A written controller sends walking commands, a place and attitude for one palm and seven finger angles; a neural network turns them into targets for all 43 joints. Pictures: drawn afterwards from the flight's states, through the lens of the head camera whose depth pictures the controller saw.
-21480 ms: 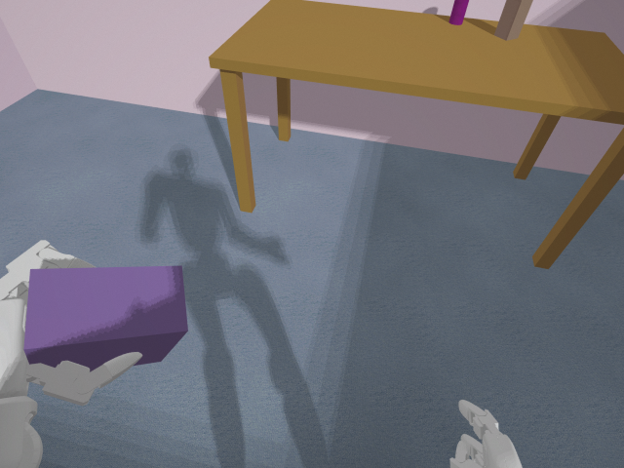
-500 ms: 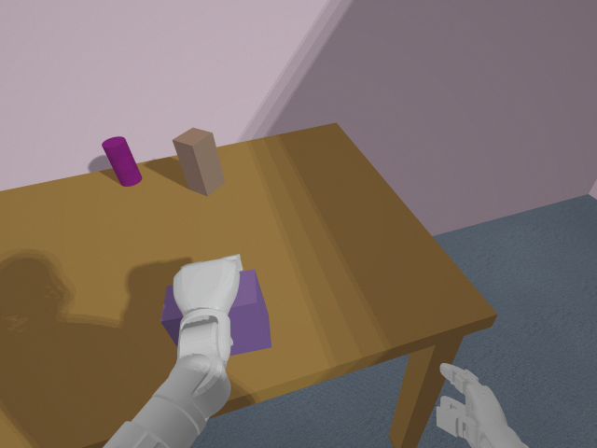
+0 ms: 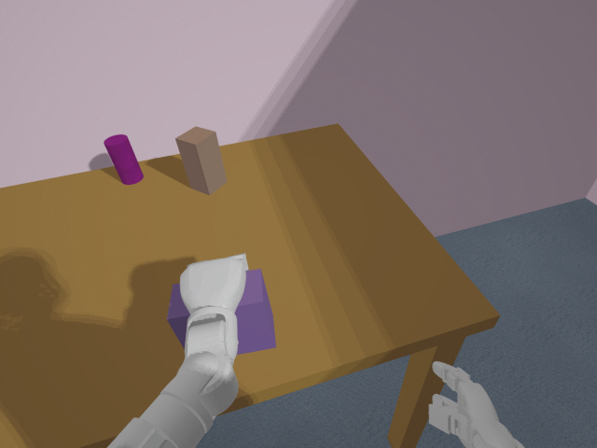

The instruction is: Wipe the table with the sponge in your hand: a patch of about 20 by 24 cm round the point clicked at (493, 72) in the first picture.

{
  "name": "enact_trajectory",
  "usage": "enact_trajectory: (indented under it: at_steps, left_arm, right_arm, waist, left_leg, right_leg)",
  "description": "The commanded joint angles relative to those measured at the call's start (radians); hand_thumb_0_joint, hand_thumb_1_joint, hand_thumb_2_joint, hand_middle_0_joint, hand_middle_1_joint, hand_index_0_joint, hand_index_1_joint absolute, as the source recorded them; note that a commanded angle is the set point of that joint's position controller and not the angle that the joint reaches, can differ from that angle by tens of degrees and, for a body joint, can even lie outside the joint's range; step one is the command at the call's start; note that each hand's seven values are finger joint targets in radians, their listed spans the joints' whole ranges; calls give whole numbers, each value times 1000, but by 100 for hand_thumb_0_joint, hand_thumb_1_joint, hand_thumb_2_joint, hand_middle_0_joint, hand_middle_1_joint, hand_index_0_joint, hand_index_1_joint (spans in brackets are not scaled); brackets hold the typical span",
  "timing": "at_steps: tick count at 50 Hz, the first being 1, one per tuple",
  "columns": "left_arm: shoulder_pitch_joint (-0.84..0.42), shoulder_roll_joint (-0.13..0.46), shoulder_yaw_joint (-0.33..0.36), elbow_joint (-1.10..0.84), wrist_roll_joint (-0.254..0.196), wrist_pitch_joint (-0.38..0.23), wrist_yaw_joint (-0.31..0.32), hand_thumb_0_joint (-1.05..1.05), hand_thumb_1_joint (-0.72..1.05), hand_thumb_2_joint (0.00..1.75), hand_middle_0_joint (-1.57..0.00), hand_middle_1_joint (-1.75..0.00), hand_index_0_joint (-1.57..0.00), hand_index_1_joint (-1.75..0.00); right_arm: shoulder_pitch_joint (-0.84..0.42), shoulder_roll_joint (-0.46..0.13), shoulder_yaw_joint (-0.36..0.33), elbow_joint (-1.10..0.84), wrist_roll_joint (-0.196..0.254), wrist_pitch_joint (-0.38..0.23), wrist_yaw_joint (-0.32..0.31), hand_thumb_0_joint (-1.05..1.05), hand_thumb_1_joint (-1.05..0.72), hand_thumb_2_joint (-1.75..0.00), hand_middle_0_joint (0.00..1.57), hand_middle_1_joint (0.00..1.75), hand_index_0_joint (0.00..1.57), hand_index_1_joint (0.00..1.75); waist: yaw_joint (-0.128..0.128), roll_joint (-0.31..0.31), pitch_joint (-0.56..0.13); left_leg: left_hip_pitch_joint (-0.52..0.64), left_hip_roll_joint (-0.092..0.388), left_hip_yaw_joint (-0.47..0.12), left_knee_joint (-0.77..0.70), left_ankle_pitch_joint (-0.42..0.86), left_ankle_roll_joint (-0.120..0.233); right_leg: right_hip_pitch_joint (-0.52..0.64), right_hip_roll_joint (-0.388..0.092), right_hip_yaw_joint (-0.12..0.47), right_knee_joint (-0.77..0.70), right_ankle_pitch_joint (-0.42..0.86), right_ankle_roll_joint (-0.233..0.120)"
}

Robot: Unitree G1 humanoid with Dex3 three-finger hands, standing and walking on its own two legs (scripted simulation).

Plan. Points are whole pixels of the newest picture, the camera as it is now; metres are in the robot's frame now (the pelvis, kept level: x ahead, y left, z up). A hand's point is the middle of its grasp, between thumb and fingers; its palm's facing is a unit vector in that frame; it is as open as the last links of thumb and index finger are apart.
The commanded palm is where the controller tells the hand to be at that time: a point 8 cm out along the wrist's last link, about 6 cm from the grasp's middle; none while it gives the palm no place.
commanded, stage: wipe forward along the third lane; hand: left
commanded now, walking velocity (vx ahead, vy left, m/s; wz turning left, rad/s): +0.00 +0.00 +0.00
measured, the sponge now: (228, 324) +0.30 +0.17 +0.00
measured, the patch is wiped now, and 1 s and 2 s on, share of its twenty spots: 0.85 0.95 1.00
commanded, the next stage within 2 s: wipe back along the third lane in 1.52 s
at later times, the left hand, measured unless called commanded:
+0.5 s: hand (230, 283) +0.34 +0.17 +0.04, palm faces -0.05 -0.01 -1.00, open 10.1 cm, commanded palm +0.32 +0.16 +0.07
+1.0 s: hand (232, 261) +0.39 +0.18 +0.04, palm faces -0.08 +0.01 -1.00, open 10.1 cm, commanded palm +0.37 +0.18 +0.07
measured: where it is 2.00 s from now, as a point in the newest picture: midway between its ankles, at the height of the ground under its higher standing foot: outside the picture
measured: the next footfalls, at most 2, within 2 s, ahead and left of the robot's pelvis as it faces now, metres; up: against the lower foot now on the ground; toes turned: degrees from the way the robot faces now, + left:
none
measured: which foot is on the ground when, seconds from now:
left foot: down 0.00-1.00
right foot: down 0.00-1.00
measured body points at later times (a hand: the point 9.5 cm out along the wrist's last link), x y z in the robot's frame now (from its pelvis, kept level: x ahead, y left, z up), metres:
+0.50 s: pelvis -0.03 -0.02 -0.01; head -0.05 -0.06 +0.44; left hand +0.34 +0.17 +0.10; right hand +0.15 -0.26 -0.12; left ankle +0.00 +0.15 -0.73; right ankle +0.02 -0.13 -0.73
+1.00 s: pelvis -0.04 -0.03 -0.01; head -0.03 -0.06 +0.43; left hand +0.39 +0.17 +0.10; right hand +0.05 -0.30 -0.15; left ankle +0.00 +0.14 -0.73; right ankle +0.02 -0.13 -0.73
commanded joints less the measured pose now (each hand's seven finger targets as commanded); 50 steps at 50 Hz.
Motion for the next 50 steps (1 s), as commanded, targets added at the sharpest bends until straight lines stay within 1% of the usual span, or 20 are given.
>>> enact_trajectory:
  at_steps: [1,3,6,9,11,12,15,16,19,21,25,26,28,31,32,39,40,45,46,50]
  left_arm:
    - [-296,24,97,-42,-27,-32,11,0,10,130,-120,-160,-120,-160]
    - [-319,-23,59,0,-22,-40,12,0,10,130,-120,-160,-120,-160]
    - [-364,30,117,73,-12,-51,18,0,10,130,-120,-160,-120,-160]
    - [-454,0,94,152,-3,-67,26,0,10,130,-120,-160,-120,-160]
    - [-469,78,171,210,0,-73,34,0,10,130,-120,-160,-120,-160]
    - [-481,32,136,225,-2,-76,36,0,10,130,-120,-160,-120,-160]
    - [-517,30,143,306,-3,-86,47,0,10,130,-120,-160,-120,-160]
    - [-519,71,188,324,-9,-88,52,0,10,130,-120,-160,-120,-160]
    - [-617,85,185,380,-7,-98,65,0,10,130,-120,-160,-120,-160]
    - [-628,136,236,395,-11,-105,71,0,10,130,-120,-160,-120,-160]
    - [-689,150,233,475,-13,-119,79,0,10,130,-120,-160,-120,-160]
    - [-685,189,274,491,-18,-124,83,0,10,130,-120,-160,-120,-160]
    - [-710,181,253,509,-20,-136,84,0,10,130,-120,-160,-120,-160]
    - [-719,254,316,537,-20,-152,93,0,10,130,-120,-160,-120,-160]
    - [-727,237,290,548,-21,-155,93,0,10,130,-120,-160,-120,-160]
    - [-776,320,331,617,-14,-173,102,0,10,130,-120,-160,-120,-160]
    - [-784,297,310,625,-18,-173,100,0,10,130,-120,-160,-120,-160]
    - [-804,336,339,650,-16,-190,109,0,10,130,-120,-160,-120,-160]
    - [-799,371,373,661,-15,-194,110,0,10,130,-120,-160,-120,-160]
    - [-815,362,352,685,-4,-195,115,0,10,130,-120,-160,-120,-160]
  right_arm:
    - [-218,-107,-24,-157,0,-53,-20,0,-90,-90,20,30,20,30]
    - [-208,-99,-21,-158,2,-56,-29,0,-90,-90,20,30,20,30]
    - [-188,-109,-23,-143,-2,-56,-44,0,-90,-90,20,30,20,30]
    - [-164,-105,-20,-134,-1,-60,-61,0,-90,-90,20,30,20,30]
    - [-147,-115,-22,-121,-6,-60,-74,0,-90,-90,20,30,20,30]
    - [-147,-108,-19,-129,-3,-61,-78,0,-90,-90,20,30,20,30]
    - [-124,-108,-19,-126,-4,-63,-85,0,-90,-90,20,30,20,30]
    - [-115,-113,-21,-123,-6,-63,-88,0,-90,-90,20,30,20,30]
    - [-92,-112,-18,-119,-6,-68,-103,0,-90,-90,20,30,20,30]
    - [-78,-114,-19,-123,-9,-74,-110,0,-90,-90,20,30,20,30]
    - [-36,-118,-21,-114,-9,-82,-119,0,-90,-90,20,30,20,30]
    - [-27,-120,-22,-114,-10,-85,-121,0,-90,-90,20,30,20,30]
    - [-15,-120,-20,-116,-10,-91,-124,0,-90,-90,20,30,20,30]
    - [12,-126,-26,-111,-13,-100,-126,0,-90,-90,20,30,20,30]
    - [17,-125,-24,-111,-12,-103,-128,0,-90,-90,20,30,20,30]
    - [67,-133,-27,-94,-13,-125,-130,0,-90,-90,20,30,20,30]
    - [70,-133,-24,-95,-11,-129,-130,0,-90,-90,20,30,20,30]
    - [102,-137,-28,-87,-13,-140,-125,0,-90,-90,20,30,20,30]
    - [106,-140,-30,-87,-14,-141,-126,0,-90,-90,20,30,20,30]
    - [123,-141,-29,-82,-15,-142,-123,0,-90,-90,20,30,20,30]
  waist:
    - [-23,-173,-102]
    - [-36,-190,-106]
    - [-35,-195,-97]
    - [-61,-198,-86]
    - [-52,-208,-92]
    - [-61,-199,-101]
    - [-65,-191,-98]
    - [-58,-204,-104]
    - [-89,-207,-85]
    - [-77,-190,-118]
    - [-99,-205,-121]
    - [-95,-223,-137]
    - [-106,-202,-127]
    - [-103,-211,-163]
    - [-115,-215,-148]
    - [-134,-185,-149]
    - [-140,-192,-145]
    - [-147,-187,-186]
    - [-139,-181,-196]
    - [-154,-183,-188]
  left_leg:
    - [11,-53,36,-78,103,63]
    - [7,-56,39,-73,95,63]
    - [-18,-59,40,-76,51,60]
    - [-37,-64,45,-68,9,60]
    - [-56,-64,46,-70,-15,56]
    - [-56,-67,52,-65,-12,57]
    - [-83,-69,54,-60,-37,53]
    - [-95,-68,50,-62,-43,53]
    - [-118,-71,60,-49,-74,54]
    - [-132,-71,55,-53,-76,53]
    - [-160,-69,63,-39,-91,56]
    - [-170,-67,56,-39,-84,56]
    - [-190,-70,60,-32,-103,56]
    - [-216,-68,50,-27,-99,58]
    - [-224,-69,53,-21,-103,60]
    - [-279,-68,49,-3,-124,61]
    - [-283,-69,47,-5,-126,62]
    - [-299,-62,43,10,-114,66]
    - [-308,-62,37,8,-112,65]
    - [-315,-59,41,15,-113,67]
  right_leg:
    - [12,62,-31,-109,106,-65]
    - [-1,59,-39,-104,95,-61]
    - [-24,59,-27,-117,48,-61]
    - [-63,56,-28,-116,5,-56]
    - [-66,55,-16,-122,-28,-56]
    - [-70,52,-20,-118,-23,-53]
    - [-98,50,-19,-114,-60,-52]
    - [-95,53,-12,-120,-67,-52]
    - [-128,43,-2,-128,-131,-39]
    - [-115,44,3,-124,-138,-40]
    - [-127,38,12,-129,-167,-29]
    - [-112,40,17,-130,-163,-28]
    - [-126,37,23,-131,-190,-22]
    - [-103,38,35,-130,-183,-20]
    - [-110,37,40,-133,-192,-15]
    - [-130,36,63,-137,-226,-9]
    - [-135,36,61,-137,-223,-7]
    - [-124,37,66,-126,-190,-4]
    - [-119,40,67,-122,-187,-7]
    - [-139,40,62,-119,-173,-4]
